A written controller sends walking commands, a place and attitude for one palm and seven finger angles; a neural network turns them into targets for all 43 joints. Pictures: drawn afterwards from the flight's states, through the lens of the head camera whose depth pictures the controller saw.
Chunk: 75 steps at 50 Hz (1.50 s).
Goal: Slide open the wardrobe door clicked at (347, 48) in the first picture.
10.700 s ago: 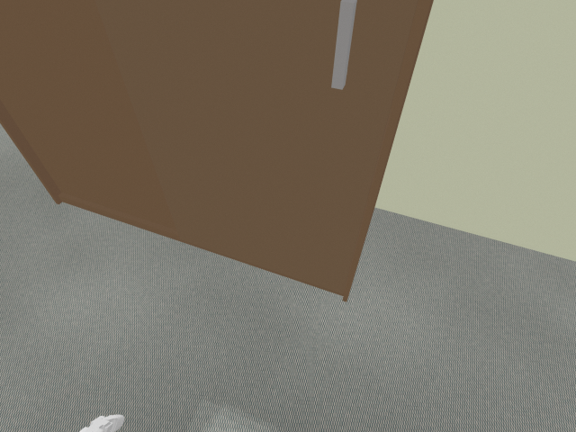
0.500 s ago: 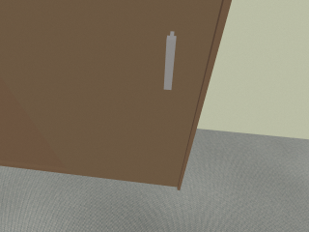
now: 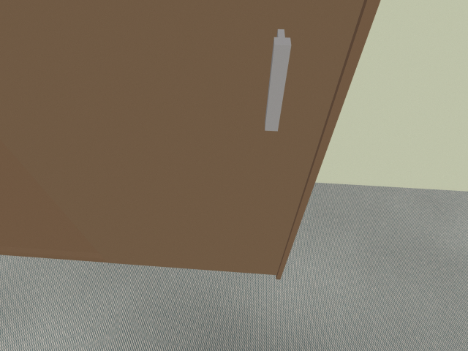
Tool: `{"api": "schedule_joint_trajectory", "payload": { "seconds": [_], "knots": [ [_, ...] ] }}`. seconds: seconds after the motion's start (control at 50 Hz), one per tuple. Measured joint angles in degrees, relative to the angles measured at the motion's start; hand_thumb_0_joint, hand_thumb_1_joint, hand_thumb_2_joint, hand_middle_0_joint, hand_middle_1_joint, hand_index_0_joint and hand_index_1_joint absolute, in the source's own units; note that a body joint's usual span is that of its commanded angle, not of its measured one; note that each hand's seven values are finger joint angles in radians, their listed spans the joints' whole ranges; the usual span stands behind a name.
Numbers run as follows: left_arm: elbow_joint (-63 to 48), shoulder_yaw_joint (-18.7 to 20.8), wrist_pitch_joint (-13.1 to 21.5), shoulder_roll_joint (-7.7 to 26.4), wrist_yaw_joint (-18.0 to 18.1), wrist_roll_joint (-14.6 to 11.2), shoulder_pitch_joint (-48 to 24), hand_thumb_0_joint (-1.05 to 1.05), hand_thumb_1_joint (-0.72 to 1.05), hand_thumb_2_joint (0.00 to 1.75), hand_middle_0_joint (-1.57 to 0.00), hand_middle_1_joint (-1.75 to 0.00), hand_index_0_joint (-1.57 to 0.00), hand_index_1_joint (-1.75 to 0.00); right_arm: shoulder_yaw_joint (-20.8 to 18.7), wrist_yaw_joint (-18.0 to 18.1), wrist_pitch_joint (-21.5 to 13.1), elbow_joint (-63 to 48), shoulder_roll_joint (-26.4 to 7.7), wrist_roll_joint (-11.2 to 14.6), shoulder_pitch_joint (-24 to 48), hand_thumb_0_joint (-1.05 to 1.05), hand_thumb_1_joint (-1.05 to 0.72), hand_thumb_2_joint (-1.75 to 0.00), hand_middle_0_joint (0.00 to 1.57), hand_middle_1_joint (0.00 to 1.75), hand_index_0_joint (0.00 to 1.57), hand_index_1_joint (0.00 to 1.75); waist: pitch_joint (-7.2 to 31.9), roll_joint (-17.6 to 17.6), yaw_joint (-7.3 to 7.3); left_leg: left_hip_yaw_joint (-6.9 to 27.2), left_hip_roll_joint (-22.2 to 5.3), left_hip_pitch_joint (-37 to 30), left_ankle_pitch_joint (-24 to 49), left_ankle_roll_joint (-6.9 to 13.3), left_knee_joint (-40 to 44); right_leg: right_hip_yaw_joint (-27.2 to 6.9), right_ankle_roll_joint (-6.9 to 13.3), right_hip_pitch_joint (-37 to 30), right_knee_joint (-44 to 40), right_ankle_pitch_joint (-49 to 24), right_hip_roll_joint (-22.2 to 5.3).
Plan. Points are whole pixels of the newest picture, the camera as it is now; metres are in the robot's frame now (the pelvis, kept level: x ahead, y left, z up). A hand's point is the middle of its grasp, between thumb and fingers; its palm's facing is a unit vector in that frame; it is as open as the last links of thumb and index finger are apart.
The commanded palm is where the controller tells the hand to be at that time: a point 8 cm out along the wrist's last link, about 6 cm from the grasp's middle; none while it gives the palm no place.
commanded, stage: shuffle to correct the standing spot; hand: right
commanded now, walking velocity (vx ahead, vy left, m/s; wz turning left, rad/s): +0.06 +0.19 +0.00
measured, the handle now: (275, 82) +0.49 -0.04 +0.21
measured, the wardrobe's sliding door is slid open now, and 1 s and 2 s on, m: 0.00 0.00 0.00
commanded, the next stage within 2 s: come to a stop and stand still in 0.42 s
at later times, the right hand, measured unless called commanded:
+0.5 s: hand out of the picture +0.12 -0.13 -0.16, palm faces -0.03 +0.98 -0.20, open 7.3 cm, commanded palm none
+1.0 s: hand out of the picture +0.09 -0.07 -0.19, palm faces +0.07 +0.98 -0.20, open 7.3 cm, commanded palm none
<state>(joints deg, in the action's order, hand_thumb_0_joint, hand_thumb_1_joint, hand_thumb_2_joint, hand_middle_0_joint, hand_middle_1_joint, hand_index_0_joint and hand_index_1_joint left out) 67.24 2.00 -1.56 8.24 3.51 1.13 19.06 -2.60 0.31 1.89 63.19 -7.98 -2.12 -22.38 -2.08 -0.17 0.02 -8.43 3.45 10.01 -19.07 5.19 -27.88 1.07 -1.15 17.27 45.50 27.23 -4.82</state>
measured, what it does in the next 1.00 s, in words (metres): steps to the left: right foot, then left foot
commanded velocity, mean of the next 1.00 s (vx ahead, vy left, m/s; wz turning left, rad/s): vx -0.01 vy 0.01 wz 0.00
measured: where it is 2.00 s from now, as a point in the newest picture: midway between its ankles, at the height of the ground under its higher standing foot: outside the picture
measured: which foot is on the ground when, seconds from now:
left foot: down 0.00-0.22, up 0.24-0.56, down 0.58-0.96, up 0.98-1.00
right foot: up 0.00-0.18, down 0.20-0.58, up 0.60-0.92, down 0.94-1.00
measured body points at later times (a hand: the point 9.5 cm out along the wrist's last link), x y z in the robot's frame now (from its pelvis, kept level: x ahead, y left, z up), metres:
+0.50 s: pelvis +0.04 +0.07 +0.01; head +0.07 +0.06 +0.46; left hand +0.03 +0.31 -0.14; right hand +0.12 -0.18 -0.15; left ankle +0.06 +0.25 -0.69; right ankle +0.02 -0.08 -0.73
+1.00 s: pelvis +0.05 +0.12 -0.01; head +0.08 +0.09 +0.44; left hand +0.14 +0.36 -0.14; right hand +0.08 -0.12 -0.17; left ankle +0.07 +0.27 -0.72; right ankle +0.05 +0.03 -0.73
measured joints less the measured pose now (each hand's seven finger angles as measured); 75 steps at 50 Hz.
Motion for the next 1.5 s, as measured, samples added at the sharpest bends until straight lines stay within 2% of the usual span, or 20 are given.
{"api": "schedule_joint_trajectory", "payload": {
  "seconds": [0.04,0.1,0.16,0.2,0.24,0.3,0.36,0.46,0.56,0.6,0.66,0.82,0.92,0.96,1.0,1.1,1.16,1.26,1.34,1.5],
  "knots": [
    [-0.2,0.3,-0.3,0.3,0.0,0.0,-0.4,0.00,0.90,0.90,-0.20,-0.30,-0.20,-0.30,-0.2,0.4,0.0,-0.4,0.1,-0.1,0.2,0.00,-0.91,-0.90,0.20,0.30,0.20,0.30,-0.4,0.2,-0.23,-0.8,0.4,-0.6,0.1,0.7,0.8,1.5,0.0,3.4,7.4,1.4,-0.2],
    [-1.2,0.6,-0.2,0.5,-0.2,0.1,-1.7,0.00,0.91,0.90,-0.20,-0.30,-0.20,-0.30,-0.1,0.6,0.0,-0.9,0.2,-0.4,0.4,0.00,-0.91,-0.90,0.20,0.30,0.20,0.30,-0.4,0.9,-0.55,-1.1,0.9,-1.1,0.0,1.1,1.5,4.1,-0.2,5.7,9.4,1.2,-0.1],
    [-3.1,0.5,0.6,0.1,-0.2,0.1,-3.4,0.00,0.91,0.90,-0.20,-0.30,-0.20,-0.30,0.0,0.5,0.1,-1.4,0.1,-0.6,0.7,0.00,-0.91,-0.90,0.20,0.30,0.20,0.30,-0.2,1.9,-0.81,-0.6,1.5,-1.0,-0.7,1.2,0.8,6.3,0.0,4.7,2.9,-0.7,0.1],
    [-4.6,0.2,1.6,-0.2,-0.1,0.2,-4.3,0.00,0.91,0.90,-0.20,-0.30,-0.20,-0.30,0.0,0.1,0.3,-1.8,0.0,-0.2,0.7,0.00,-0.91,-0.90,0.20,0.30,0.20,0.30,0.1,2.4,-0.69,0.0,2.0,0.0,-2.3,1.1,-2.1,7.2,0.5,1.7,-6.3,-7.0,0.3],
    [-5.7,-0.1,2.7,-0.7,-0.1,0.6,-5.3,0.00,0.91,0.90,-0.20,-0.30,-0.20,-0.30,-0.1,-0.3,0.8,-2.0,-0.3,0.1,1.4,0.00,-0.91,-0.90,0.20,0.30,0.20,0.30,0.1,3.5,-0.03,1.4,1.4,4.2,-6.1,-1.1,-12.1,8.2,3.2,0.8,-7.3,-7.0,0.4],
    [-6.7,-1.2,3.3,-1.7,0.1,0.8,-5.5,0.00,0.91,0.90,-0.20,-0.30,-0.20,-0.30,-0.7,-0.8,2.1,-3.0,-1.6,-0.6,4.4,0.00,-0.91,-0.90,0.20,0.30,0.20,0.30,-0.3,4.6,0.66,5.3,0.0,11.7,-7.1,-4.2,-29.3,8.8,2.6,-1.0,-9.0,-6.9,0.3],
    [-6.5,-1.4,3.3,-1.6,0.1,0.8,-4.7,0.00,0.91,0.90,-0.20,-0.30,-0.20,-0.30,-1.6,-1.2,2.4,-5.2,-2.9,-0.6,7.7,0.00,-0.92,-0.90,0.20,0.30,0.20,0.30,-0.5,4.1,0.62,7.9,-2.8,16.8,-2.8,-6.4,-35.7,8.0,1.3,-2.9,-13.2,-9.2,-0.4],
    [-6.2,0.0,2.3,0.0,-1.0,1.1,-3.6,0.00,0.91,0.90,-0.20,-0.30,-0.20,-0.30,-2.3,-2.0,2.3,-8.1,-4.9,0.0,11.1,0.00,-0.93,-0.90,0.20,0.30,0.20,0.30,-0.8,1.4,1.29,8.3,-7.8,17.4,0.2,-8.5,-24.8,6.3,-1.1,-4.8,-17.2,-11.1,-3.3],
    [-6.6,1.8,1.2,2.6,-1.9,1.3,-2.5,0.00,0.90,0.90,-0.21,-0.30,-0.20,-0.30,-2.3,-2.7,1.1,-9.3,-6.5,0.2,12.7,0.00,-0.92,-0.90,0.20,0.30,0.20,0.30,-1.2,-0.9,2.84,5.6,-8.0,11.5,3.9,-8.4,-7.5,4.5,-4.8,-3.5,-13.6,-8.9,-6.7],
    [-7.0,2.2,0.3,4.1,-2.0,1.0,-1.9,0.00,0.90,0.90,-0.21,-0.30,-0.20,-0.30,-2.2,-2.1,-0.5,-9.1,-6.5,0.2,13.1,0.00,-0.92,-0.90,0.20,0.30,0.20,0.30,-1.1,-1.2,2.76,5.1,-7.8,10.4,6.1,-7.4,-5.3,2.4,-3.9,-0.4,-6.4,-3.1,-6.6],
    [-6.9,2.4,-1.0,7.2,-1.9,0.3,-3.3,0.00,0.90,0.90,-0.20,-0.30,-0.20,-0.30,-1.0,-1.2,-1.8,-7.6,-4.5,0.2,14.0,0.00,-0.92,-0.90,0.20,0.30,0.20,0.30,-2.6,-3.2,2.41,4.2,-6.9,10.0,2.9,-6.9,-8.0,-1.6,-1.3,2.8,3.3,3.3,-3.3],
    [-9.7,2.0,-1.4,7.8,-2.2,0.1,-7.9,0.00,0.91,0.90,-0.20,-0.30,-0.19,-0.30,0.2,1.1,-1.4,-6.8,-1.8,0.1,14.3,0.00,-0.91,-0.90,0.21,0.30,0.21,0.30,-3.9,-0.7,0.40,3.9,-7.5,8.2,3.8,-6.0,-5.8,1.5,-1.5,4.9,5.3,1.0,4.7],
    [-12.4,1.2,-1.3,4.8,-3.1,-0.1,-10.5,0.00,0.91,0.90,-0.20,-0.30,-0.19,-0.30,-0.3,1.5,-0.6,-6.4,-2.5,0.2,12.8,0.00,-0.91,-0.90,0.21,0.30,0.21,0.30,-4.1,1.8,-0.77,3.8,-8.4,8.9,4.2,-6.9,-6.2,1.8,-1.2,1.6,-4.9,-4.6,5.5],
    [-13.0,0.8,-0.2,3.5,-3.3,-0.1,-10.7,0.00,0.91,0.90,-0.20,-0.30,-0.19,-0.30,-0.6,1.4,0.3,-6.0,-3.2,0.6,12.0,0.00,-0.91,-0.90,0.21,0.30,0.21,0.30,-3.9,2.9,-1.05,4.3,-8.9,9.8,3.3,-7.0,-8.3,2.3,1.0,-0.7,-10.4,-9.5,5.8],
    [-13.1,0.1,0.0,2.0,-3.3,0.1,-10.9,0.00,0.91,0.90,-0.20,-0.30,-0.20,-0.30,-0.8,1.5,1.6,-5.3,-3.9,0.8,11.4,0.00,-0.91,-0.90,0.21,0.30,0.21,0.30,-3.6,3.9,-1.60,6.7,-8.0,11.4,-4.4,-6.9,-14.1,3.2,3.7,-1.2,-10.8,-9.4,6.2],
    [-12.4,-1.2,0.2,-0.5,-2.6,0.0,-10.6,0.00,0.91,0.90,-0.20,-0.30,-0.20,-0.30,-0.9,1.3,1.9,-4.3,-4.5,0.5,9.4,0.00,-0.91,-0.90,0.20,0.30,0.20,0.30,-2.0,3.5,-1.78,8.8,-5.4,13.5,-6.5,-7.0,-28.1,3.6,5.0,-3.0,-16.4,-12.3,6.6],
    [-11.6,-1.1,0.6,-0.5,-2.3,0.0,-10.4,-0.01,0.92,0.90,-0.20,-0.30,-0.20,-0.30,-0.3,1.2,1.4,-3.9,-4.1,0.5,7.8,0.00,-0.91,-0.90,0.20,0.30,0.20,0.30,-1.1,2.9,-1.65,7.8,-5.7,10.4,-6.6,-7.3,-23.7,4.1,5.2,-3.7,-18.9,-13.8,7.0],
    [-9.0,-1.1,1.2,0.1,-2.5,-0.6,-9.0,-0.01,0.92,0.90,-0.20,-0.30,-0.20,-0.30,1.1,1.3,0.0,-2.5,-3.1,0.7,6.2,0.00,-0.91,-0.90,0.20,0.30,0.20,0.30,0.1,2.6,-1.37,7.0,-6.5,0.6,0.6,-6.9,-2.3,5.1,4.7,-3.5,-18.7,-13.9,7.9],
    [-6.4,-0.5,1.1,1.5,-2.4,-1.0,-8.0,-0.01,0.92,0.90,-0.20,-0.30,-0.20,-0.30,2.3,1.3,-1.3,-0.3,-0.9,0.8,5.8,0.00,-0.91,-0.90,0.20,0.30,0.20,0.30,0.5,-0.1,-0.40,6.6,-4.9,-1.6,1.3,-5.3,1.1,4.8,4.0,-5.1,-20.5,-15.0,6.5],
    [-1.9,-1.5,1.1,1.3,-2.5,-0.8,-4.1,0.00,0.92,0.90,-0.20,-0.30,-0.20,-0.30,2.8,1.4,-1.6,1.4,-0.5,1.2,6.5,0.01,-0.92,-0.90,0.20,0.30,0.20,0.30,1.3,0.8,0.53,6.4,-3.6,-3.9,4.2,-4.5,5.4,4.5,3.1,-7.3,-24.3,-17.4,5.4]
  ]
}}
